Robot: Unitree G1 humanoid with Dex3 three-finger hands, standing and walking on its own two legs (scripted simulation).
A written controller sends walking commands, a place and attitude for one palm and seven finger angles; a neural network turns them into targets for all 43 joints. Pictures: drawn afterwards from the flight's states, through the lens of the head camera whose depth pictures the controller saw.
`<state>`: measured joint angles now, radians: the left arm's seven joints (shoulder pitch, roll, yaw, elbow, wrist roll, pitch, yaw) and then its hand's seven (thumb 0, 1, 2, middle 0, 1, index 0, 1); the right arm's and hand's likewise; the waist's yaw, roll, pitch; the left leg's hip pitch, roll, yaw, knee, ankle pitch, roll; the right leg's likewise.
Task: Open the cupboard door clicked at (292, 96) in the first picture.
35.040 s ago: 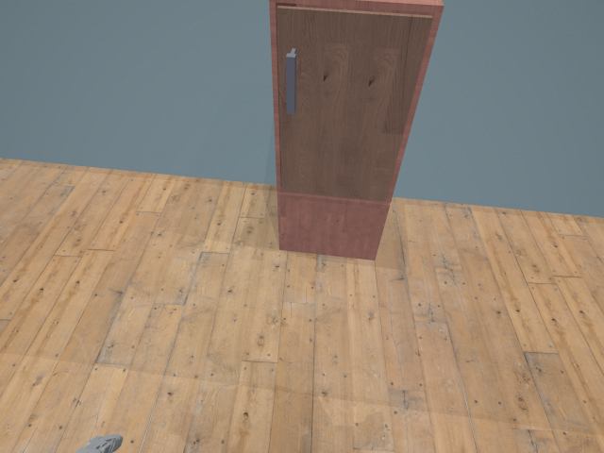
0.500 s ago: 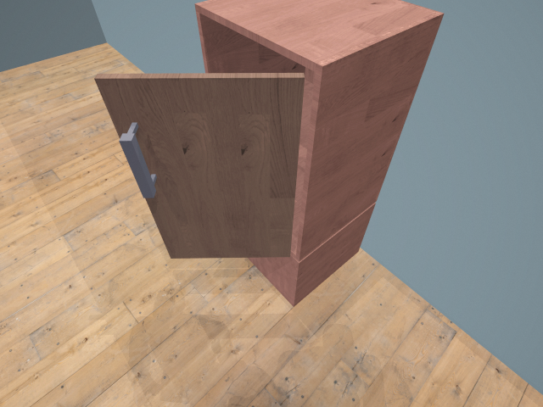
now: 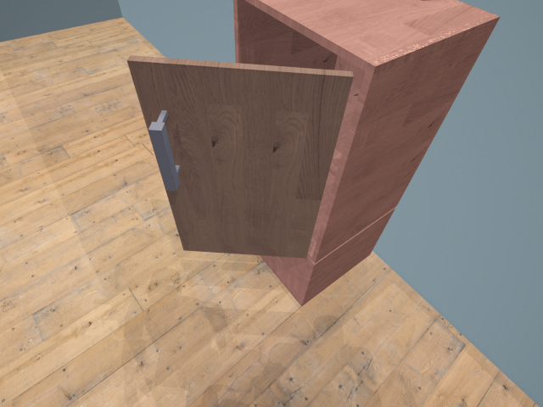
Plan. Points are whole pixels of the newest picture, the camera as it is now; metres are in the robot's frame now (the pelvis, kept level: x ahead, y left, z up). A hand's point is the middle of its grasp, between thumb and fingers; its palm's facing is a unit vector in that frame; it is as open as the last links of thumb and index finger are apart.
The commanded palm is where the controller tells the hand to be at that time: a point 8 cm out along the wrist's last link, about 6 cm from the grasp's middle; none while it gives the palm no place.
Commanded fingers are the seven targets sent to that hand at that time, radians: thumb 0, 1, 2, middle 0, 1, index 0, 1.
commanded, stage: come to a stop and stand still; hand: left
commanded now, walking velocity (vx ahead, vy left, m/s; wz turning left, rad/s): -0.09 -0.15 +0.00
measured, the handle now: (168, 151) +0.55 +0.25 +0.03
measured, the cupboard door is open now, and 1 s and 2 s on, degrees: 50 50 50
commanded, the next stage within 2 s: look again from close up in 0.94 s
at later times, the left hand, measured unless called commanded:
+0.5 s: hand out of the picture +0.08 +0.15 -0.16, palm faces +0.03 -0.98 -0.21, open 7.2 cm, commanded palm none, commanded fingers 0.00 0.90 0.90 -0.20 -0.30 -0.20 -0.30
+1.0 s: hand out of the picture -0.01 +0.11 -0.16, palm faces +0.06 -0.99 -0.16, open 7.3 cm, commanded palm none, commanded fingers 0.00 0.90 0.90 -0.20 -0.30 -0.20 -0.30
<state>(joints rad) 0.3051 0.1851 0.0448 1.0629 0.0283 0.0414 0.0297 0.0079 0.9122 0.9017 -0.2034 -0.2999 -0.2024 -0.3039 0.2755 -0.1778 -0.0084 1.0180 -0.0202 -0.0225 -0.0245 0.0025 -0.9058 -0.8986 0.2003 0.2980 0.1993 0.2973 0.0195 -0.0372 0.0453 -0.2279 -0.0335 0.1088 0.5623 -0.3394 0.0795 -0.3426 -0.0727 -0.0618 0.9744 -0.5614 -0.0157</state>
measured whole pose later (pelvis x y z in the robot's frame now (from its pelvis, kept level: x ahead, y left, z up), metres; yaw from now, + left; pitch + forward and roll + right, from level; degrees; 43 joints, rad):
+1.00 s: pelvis +0.02 -0.05 +0.01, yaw +1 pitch -1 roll +1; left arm 0.32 0.13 -0.02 1.13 0.01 -0.02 0.03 0.01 0.91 0.90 -0.20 -0.30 -0.20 -0.30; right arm 0.29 -0.13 0.02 1.15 -0.01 -0.02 -0.04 0.00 -0.91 -0.90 0.20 0.30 0.20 0.30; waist 0.01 -0.01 0.03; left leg -0.10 0.01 0.06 0.39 -0.27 0.00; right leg -0.19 0.04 -0.08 0.42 -0.22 -0.07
